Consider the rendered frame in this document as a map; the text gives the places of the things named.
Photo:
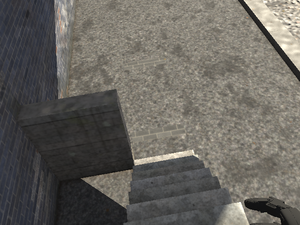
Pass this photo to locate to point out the stairs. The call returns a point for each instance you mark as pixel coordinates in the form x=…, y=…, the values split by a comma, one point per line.
x=177, y=189

